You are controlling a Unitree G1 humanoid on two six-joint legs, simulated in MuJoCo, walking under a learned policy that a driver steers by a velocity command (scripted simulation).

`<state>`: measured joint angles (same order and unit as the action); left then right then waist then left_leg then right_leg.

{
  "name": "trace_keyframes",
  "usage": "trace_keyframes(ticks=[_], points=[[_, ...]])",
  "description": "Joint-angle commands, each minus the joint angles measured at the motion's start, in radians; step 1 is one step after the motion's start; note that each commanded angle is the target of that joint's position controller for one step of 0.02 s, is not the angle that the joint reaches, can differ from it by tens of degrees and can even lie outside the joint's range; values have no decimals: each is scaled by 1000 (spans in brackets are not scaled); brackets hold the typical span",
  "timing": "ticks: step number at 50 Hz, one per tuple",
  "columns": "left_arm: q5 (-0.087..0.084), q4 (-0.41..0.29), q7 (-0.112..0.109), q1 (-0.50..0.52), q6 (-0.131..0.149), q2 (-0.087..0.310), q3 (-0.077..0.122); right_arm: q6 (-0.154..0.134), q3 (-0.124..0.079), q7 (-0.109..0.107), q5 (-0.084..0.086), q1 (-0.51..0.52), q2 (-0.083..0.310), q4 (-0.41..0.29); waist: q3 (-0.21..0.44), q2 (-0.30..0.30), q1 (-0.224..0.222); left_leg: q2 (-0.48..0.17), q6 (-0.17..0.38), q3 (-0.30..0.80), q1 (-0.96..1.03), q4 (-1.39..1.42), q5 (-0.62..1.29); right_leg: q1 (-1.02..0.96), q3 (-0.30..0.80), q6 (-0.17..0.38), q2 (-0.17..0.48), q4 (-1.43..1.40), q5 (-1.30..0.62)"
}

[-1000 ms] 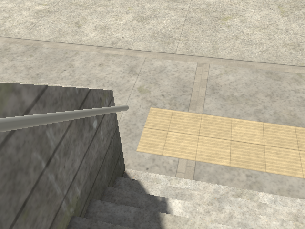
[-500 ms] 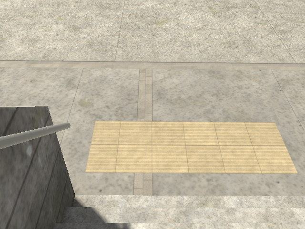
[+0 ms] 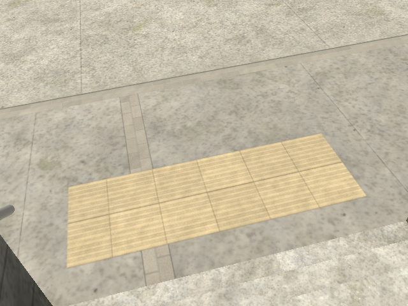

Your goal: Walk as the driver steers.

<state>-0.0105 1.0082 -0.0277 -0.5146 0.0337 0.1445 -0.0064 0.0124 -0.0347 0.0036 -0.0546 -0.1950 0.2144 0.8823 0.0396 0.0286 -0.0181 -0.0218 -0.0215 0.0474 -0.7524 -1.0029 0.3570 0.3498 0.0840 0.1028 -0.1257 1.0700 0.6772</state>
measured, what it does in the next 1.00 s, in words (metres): goes down: left foot 0.21 m lower, then right foot 0.20 m lower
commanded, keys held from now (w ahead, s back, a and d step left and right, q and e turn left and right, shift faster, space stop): w+q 0.48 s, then w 0.08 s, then w+e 0.36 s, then e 0.08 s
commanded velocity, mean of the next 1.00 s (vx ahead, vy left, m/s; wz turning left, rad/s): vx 0.49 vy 0.00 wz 0.11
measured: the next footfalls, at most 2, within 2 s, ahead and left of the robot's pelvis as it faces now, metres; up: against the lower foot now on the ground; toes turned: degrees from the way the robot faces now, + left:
left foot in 0.20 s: +0.18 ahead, +0.13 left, -0.21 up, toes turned +4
right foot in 0.68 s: +0.44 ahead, +0.06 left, -0.41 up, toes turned +16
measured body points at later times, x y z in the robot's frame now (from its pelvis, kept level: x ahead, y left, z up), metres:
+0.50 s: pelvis +0.24 +0.09 -0.19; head +0.22 +0.12 +0.25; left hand +0.32 +0.33 -0.33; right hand +0.18 -0.15 -0.32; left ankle +0.14 +0.13 -0.87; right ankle +0.46 -0.03 -0.85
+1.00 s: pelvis +0.49 +0.16 -0.42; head +0.48 +0.13 +0.03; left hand +0.33 +0.36 -0.55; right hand +0.66 -0.04 -0.55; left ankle +0.63 +0.32 -1.11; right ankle +0.40 +0.04 -1.08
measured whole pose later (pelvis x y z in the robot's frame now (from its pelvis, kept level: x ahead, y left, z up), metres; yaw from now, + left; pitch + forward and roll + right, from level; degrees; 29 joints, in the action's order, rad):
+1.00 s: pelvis +0.49 +0.16 -0.42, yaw +9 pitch -1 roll -1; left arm -0.01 1.02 -0.04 -0.61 0.05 0.15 0.00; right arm -0.03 -0.02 0.00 -0.04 -0.17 0.21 0.88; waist 0.03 0.06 -0.07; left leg -0.01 0.00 0.07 -0.58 -0.68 0.50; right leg 0.28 0.08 0.08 -0.13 1.05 0.74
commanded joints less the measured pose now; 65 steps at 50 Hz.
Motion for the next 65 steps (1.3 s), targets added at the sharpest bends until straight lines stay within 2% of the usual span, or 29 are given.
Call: trace_keyframes(ticks=[1,5,6,9,10,11,12,14,15,17,19,22,30,33,34,35,39,40,41,43,46,50,53,55,56,57,58,61,65], points=[[9,-76,-7,43,16,143,28,-16,-12,3,20,130,57,-93,-175,-125,-20,18,18,-1,84,215,64,161,292,131,199,-274,-206],[33,-51,-12,4,32,161,30,-48,-22,10,11,48,64,-55,-173,-150,-68,67,79,75,147,219,45,71,242,126,223,-40,-417],[57,-56,-17,42,23,165,30,-64,-15,7,45,53,58,-78,-220,-103,-54,71,87,-17,194,446,-94,85,163,121,201,0,-482],[61,-37,-21,109,-2,181,39,-38,-53,5,56,-445,111,85,-40,-139,132,9,168,-72,775,604,-173,211,49,113,198,507,-970],[69,-22,-15,164,0,156,53,-21,-72,19,69,-603,151,136,-30,71,245,-94,249,79,952,649,-30,421,-83,61,29,1071,-329],[48,-101,-12,77,8,64,29,-22,-36,45,61,-538,148,129,-33,218,72,-194,183,154,1056,257,593,749,-146,25,12,1252,113],[61,-130,-6,80,14,96,24,-29,-33,55,75,-514,153,126,7,131,45,-228,242,268,1076,282,587,875,-116,30,52,1123,14],[78,-140,-6,170,-6,123,25,-31,-42,36,67,-467,191,119,1,98,53,-276,391,495,827,425,-312,915,-45,-15,132,931,-15],[91,-166,-5,295,-9,140,34,-51,-15,21,54,-427,148,123,-98,34,37,-240,344,506,704,442,-496,967,8,-53,177,700,-285],[76,-192,13,380,-31,119,25,-67,29,-16,45,-323,39,88,-186,-18,-23,-126,278,425,283,474,-353,692,-61,-136,149,319,-541],[76,-113,7,260,-38,84,28,-65,10,-28,42,-307,120,72,-76,106,-57,-102,258,397,131,489,-152,313,-95,-131,130,254,-818],[72,-138,29,376,-4,143,38,-74,14,-59,88,-316,77,61,-60,13,-12,35,223,345,231,295,-591,293,-68,-98,118,-153,-1241],[31,-217,18,425,34,90,27,-59,10,-35,25,-384,29,60,-177,58,169,130,201,279,419,-36,-298,144,-107,-75,58,-648,-1042],[23,-101,7,54,32,130,49,-33,11,-33,23,-332,64,83,-104,19,43,102,189,233,329,-482,60,-278,-162,-18,131,-866,-1143],[21,-44,18,-124,14,200,81,-37,-7,-14,27,-277,102,72,-50,-136,-78,175,147,163,52,-920,-491,-578,4,86,280,-878,-1259],[10,-22,49,-226,6,206,67,-40,-4,-27,58,-366,34,41,81,-233,-13,243,103,52,-362,-1221,-1374,-968,187,164,506,-323,-1782],[5,-27,45,-92,30,220,58,-38,19,-31,-29,-105,54,-40,-51,-125,17,12,87,84,-551,-777,-815,-403,391,262,468,-495,-677],[14,-13,37,-90,32,147,31,-28,8,-20,-34,-40,66,-22,-131,-67,28,-5,48,39,-512,-706,-702,-208,392,246,393,-515,-634],[-3,-52,14,70,30,69,1,-25,10,-11,-9,15,72,-61,-202,19,105,-7,-3,-11,-111,-205,-407,220,220,168,264,-612,-714],[11,-54,12,50,38,161,23,-16,12,-13,-7,-201,-3,74,-78,-158,131,30,5,-84,337,-298,-147,402,198,149,243,-548,-957],[-34,-76,-25,85,62,145,22,-50,6,10,-3,30,50,-7,-95,-46,70,32,29,-40,303,165,362,320,209,104,127,-372,-281],[15,-70,-15,-9,25,112,22,-61,17,-6,32,108,1,-84,-150,-137,-79,72,13,-72,406,477,180,196,179,99,90,-140,-525],[42,-70,-27,-10,-14,123,28,-81,4,-9,46,-33,24,-66,-136,-128,-70,12,39,-20,505,763,213,70,220,90,49,120,-708],[23,-92,-27,1,-29,168,47,-74,-30,-15,51,-277,110,1,-72,-22,19,-116,58,2,880,830,433,275,169,63,-1,477,-439],[-41,-131,-27,-94,-27,109,50,-63,-45,-21,27,-374,198,5,99,174,-13,-369,152,101,1305,457,1196,591,12,-4,-90,915,340],[-45,-149,-54,-148,-41,112,32,-60,-42,3,60,-390,198,-8,259,199,6,-508,188,139,1477,207,1316,776,-37,-5,-11,1142,447],[-24,-142,-56,-61,-41,135,40,-55,-33,12,90,-419,163,-22,263,125,65,-474,191,136,1375,274,1184,815,-30,-12,2,1188,336],[52,-233,-39,218,-81,109,32,-45,-31,-33,40,-298,207,-40,93,108,42,-484,418,262,856,486,299,828,-4,-66,67,1123,-67],[51,-252,-39,322,-120,48,34,-50,35,-26,44,-317,100,-17,-66,46,-9,-275,234,86,486,400,131,850,30,-102,4,985,-383]])
Over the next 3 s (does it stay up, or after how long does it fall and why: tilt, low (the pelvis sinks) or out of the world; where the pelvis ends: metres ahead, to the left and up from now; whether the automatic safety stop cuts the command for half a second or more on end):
stays up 0.74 0.28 -0.68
